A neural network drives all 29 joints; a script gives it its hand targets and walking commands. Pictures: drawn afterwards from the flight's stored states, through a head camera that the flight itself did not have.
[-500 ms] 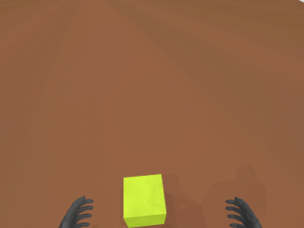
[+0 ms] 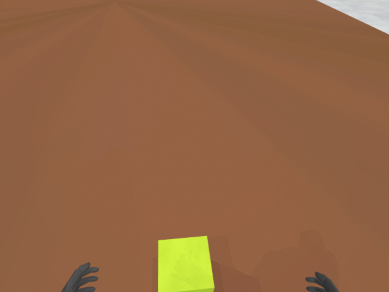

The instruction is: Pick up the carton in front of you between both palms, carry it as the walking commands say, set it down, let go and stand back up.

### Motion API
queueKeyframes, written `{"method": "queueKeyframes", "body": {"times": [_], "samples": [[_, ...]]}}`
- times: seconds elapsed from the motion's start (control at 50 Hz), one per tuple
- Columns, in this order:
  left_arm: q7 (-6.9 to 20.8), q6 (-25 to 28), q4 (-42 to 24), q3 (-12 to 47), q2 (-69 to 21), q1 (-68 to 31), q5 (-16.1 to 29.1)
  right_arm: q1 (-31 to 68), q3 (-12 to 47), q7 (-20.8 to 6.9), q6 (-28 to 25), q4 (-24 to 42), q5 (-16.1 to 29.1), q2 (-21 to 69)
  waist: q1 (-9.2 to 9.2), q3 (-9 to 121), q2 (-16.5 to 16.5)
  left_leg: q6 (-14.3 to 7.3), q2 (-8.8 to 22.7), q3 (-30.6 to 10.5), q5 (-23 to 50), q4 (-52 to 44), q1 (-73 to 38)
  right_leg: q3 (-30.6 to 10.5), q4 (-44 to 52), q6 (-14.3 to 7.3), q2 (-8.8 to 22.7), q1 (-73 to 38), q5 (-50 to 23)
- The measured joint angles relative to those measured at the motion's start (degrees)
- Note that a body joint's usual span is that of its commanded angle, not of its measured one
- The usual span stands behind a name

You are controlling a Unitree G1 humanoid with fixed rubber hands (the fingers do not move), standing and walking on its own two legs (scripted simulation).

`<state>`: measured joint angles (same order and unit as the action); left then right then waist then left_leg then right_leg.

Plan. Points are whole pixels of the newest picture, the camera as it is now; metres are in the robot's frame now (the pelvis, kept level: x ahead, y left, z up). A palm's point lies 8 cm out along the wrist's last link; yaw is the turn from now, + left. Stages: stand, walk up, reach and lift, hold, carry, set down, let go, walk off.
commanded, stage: stand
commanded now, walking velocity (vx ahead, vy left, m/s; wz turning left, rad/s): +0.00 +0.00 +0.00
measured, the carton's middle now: (184, 272) +0.38 +0.05 -0.64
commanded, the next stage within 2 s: none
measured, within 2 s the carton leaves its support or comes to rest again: neither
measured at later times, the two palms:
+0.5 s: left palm out of the picture +0.09 +0.29 -0.10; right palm out of the picture +0.09 -0.26 -0.09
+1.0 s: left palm out of the picture +0.05 +0.30 -0.10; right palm out of the picture +0.06 -0.28 -0.10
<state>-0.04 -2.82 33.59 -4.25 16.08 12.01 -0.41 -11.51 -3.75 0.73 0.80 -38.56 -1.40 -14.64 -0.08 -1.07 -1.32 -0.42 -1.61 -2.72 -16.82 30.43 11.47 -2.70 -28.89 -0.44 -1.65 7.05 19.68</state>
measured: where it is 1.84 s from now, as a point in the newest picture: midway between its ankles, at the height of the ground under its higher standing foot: outside the picture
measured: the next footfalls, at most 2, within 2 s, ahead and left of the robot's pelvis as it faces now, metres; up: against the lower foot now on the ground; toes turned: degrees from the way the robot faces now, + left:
none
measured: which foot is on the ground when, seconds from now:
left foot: down 0.00-1.00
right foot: down 0.00-1.00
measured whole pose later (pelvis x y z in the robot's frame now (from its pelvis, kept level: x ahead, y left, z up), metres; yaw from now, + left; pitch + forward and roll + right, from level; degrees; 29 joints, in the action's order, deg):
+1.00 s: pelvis -0.03 +0.01 +0.01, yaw +0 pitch -3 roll +0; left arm -2.0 1.0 51.3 -1.8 19.0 13.6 -0.3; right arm -10.0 -1.9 1.6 -1.1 -55.0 -0.5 -17.6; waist 0.2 -2.1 -1.0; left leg -1.2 -2.0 -2.1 -11.2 24.4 9.9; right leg -2.8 -23.4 0.8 -0.5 5.8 14.4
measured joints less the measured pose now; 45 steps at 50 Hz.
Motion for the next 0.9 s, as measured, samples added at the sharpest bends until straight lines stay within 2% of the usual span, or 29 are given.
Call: {"method": "queueKeyframes", "body": {"times": [0.26,0.9], "samples": [[-1.5,2.8,7.2,0.6,1.0,1.6,-0.7,0.2,-0.2,1.1,-1.9,-6.1,-0.1,-1.2,0.24,-0.2,-0.2,-0.8,-0.3,0.6,0.7,-0.7,0.2,-0.3,1.4,0.9,0.6,-0.1,-1.1],[-2.0,3.8,16.7,2.3,2.6,1.7,0.0,1.3,1.6,1.0,-1.9,-15.4,0.8,-2.7,0.26,-1.0,0.3,-0.8,-0.5,0.6,5.1,-5.4,-1.4,-0.1,5.0,1.2,1.1,-1.2,-4.8]]}}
